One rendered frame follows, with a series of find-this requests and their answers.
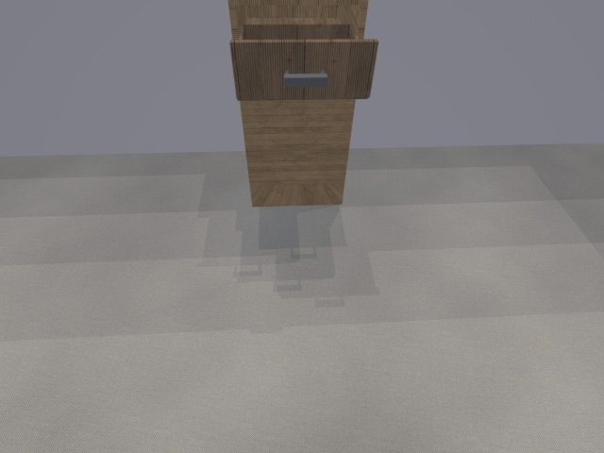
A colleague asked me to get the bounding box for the cabinet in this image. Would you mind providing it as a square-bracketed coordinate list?
[228, 0, 369, 207]

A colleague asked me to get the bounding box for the handle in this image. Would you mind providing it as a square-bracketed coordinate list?
[284, 70, 327, 87]

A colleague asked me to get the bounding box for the drawer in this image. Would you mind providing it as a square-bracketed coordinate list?
[229, 25, 378, 101]

